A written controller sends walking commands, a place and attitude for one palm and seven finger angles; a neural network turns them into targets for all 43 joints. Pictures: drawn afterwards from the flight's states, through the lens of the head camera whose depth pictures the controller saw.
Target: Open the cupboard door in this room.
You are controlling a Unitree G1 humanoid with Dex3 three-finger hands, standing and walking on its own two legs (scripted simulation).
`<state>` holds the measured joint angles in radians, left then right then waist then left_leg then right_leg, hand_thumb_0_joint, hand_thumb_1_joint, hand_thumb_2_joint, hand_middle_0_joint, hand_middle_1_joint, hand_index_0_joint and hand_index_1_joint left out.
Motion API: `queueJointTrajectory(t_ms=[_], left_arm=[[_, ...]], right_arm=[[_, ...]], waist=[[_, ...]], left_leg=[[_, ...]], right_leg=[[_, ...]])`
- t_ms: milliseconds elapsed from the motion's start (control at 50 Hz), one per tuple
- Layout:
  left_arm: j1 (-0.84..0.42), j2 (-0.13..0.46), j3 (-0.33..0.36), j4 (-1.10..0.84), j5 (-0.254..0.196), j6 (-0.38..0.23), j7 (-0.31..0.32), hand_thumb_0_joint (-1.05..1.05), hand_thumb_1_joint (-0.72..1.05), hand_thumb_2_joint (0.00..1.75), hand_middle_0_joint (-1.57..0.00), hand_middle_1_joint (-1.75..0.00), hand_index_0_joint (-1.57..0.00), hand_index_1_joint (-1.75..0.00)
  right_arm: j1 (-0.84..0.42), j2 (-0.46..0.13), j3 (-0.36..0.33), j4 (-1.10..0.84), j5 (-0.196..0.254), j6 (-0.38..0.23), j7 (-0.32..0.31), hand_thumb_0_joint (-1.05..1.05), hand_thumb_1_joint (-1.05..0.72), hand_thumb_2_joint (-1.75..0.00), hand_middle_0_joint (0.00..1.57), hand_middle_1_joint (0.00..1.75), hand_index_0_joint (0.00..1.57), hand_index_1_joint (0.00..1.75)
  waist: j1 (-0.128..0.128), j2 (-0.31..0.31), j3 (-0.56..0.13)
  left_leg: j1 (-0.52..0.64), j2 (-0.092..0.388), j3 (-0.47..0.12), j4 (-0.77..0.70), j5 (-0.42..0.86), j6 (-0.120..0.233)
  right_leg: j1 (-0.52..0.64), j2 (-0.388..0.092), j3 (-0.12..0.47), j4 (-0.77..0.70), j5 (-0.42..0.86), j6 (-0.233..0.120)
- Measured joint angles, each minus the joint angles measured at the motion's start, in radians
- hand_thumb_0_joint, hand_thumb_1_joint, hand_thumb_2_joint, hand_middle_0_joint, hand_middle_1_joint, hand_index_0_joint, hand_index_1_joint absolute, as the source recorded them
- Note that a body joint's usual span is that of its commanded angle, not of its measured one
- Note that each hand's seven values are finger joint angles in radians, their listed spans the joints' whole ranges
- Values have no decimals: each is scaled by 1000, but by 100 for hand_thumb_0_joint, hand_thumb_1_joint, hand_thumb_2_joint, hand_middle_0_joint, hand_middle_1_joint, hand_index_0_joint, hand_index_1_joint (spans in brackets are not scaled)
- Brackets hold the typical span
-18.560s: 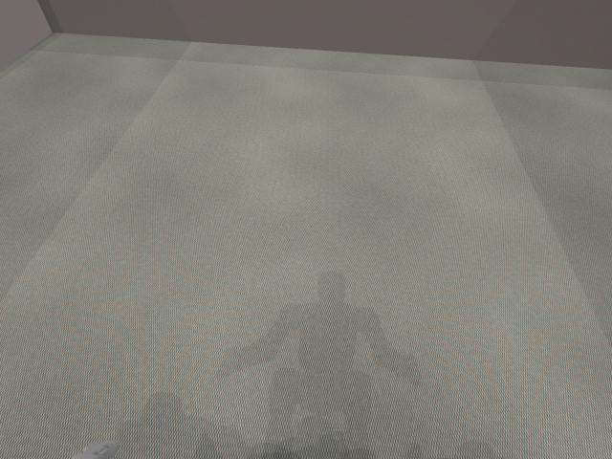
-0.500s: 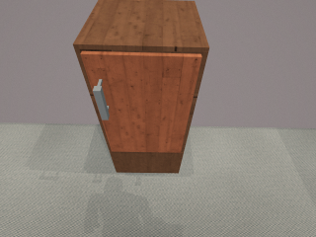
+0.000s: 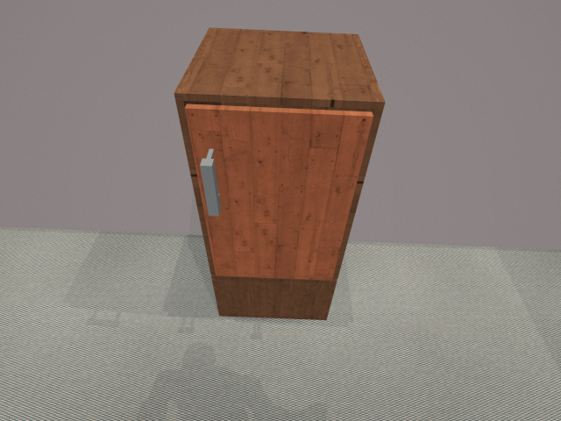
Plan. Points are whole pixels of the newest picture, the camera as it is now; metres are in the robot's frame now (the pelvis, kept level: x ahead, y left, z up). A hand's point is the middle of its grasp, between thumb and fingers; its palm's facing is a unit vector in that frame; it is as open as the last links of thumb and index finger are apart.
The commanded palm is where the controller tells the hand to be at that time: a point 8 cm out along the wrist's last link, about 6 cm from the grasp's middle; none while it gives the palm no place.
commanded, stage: shuffle to correct the standing spot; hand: left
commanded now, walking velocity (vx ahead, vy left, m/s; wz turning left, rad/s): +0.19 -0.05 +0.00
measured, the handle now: (212, 182) +0.61 +0.20 -0.03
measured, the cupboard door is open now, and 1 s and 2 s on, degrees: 0 0 0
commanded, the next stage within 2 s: come to a stop and stand still in 0.26 s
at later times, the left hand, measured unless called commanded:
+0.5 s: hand out of the picture +0.00 +0.14 -0.19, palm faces +0.03 -0.99 -0.10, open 7.3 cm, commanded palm none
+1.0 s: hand out of the picture +0.11 +0.19 -0.18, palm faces +0.04 -0.97 -0.22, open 7.3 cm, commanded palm none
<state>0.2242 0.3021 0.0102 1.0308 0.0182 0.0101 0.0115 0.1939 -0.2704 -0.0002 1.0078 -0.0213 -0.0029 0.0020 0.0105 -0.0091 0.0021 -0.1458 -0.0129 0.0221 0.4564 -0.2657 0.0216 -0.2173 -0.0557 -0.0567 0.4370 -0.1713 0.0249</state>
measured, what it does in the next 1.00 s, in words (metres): stands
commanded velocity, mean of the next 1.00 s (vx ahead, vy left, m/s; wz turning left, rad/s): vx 0.00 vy -0.02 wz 0.00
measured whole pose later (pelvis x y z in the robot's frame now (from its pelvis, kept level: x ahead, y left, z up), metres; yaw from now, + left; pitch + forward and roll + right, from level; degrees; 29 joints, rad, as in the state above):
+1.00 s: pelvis +0.04 +0.01 -0.01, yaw +0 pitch -3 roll +0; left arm 0.21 0.15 0.04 1.00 0.01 0.01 0.05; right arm 0.25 -0.16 -0.05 1.08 -0.01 0.02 -0.04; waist -0.02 0.02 0.07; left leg -0.12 0.00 0.08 0.56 -0.38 0.03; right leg -0.24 -0.02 -0.06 0.56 -0.27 0.00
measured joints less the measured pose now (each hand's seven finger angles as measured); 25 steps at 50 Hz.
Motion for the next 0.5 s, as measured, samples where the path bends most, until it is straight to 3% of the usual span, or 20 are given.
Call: queueJointTrajectory(t_ms=[260, 380, 500], left_arm=[[176, -136, -2, 67, 6, 1, 1, 0, 91, 90, -20, -30, -20, -30], [221, -198, 13, 82, 1, -17, 8, 0, 91, 90, -20, -30, -20, -30], [196, -215, 13, 106, 3, 7, 20, 0, 91, 90, -21, -30, -20, -30]], right_arm=[[159, 96, -7, 103, 3, 18, -9, 0, -91, -90, 20, 30, 20, 30], [200, 126, -16, 124, 8, 3, -18, 0, -91, -90, 20, 30, 20, 30], [202, 164, -9, 128, 5, -41, -48, 0, -91, -90, 19, 30, 20, 30]], waist=[[-8, 6, 10], [-12, 12, 15], [-19, -17, 28]], left_leg=[[-9, 20, 10, 82, -82, -4], [-46, 46, 2, 185, -162, 4], [36, 32, 46, 129, -179, 9]], right_leg=[[-22, 19, 13, 92, -80, -15], [-30, 37, -7, 146, -144, -15], [-64, 21, -10, 273, -247, -35]])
